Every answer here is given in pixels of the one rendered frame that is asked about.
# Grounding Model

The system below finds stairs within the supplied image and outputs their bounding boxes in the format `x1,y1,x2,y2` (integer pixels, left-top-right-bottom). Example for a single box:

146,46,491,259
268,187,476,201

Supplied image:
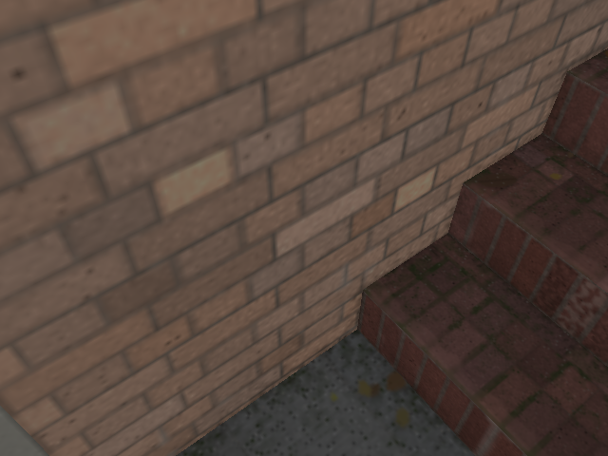
357,48,608,456

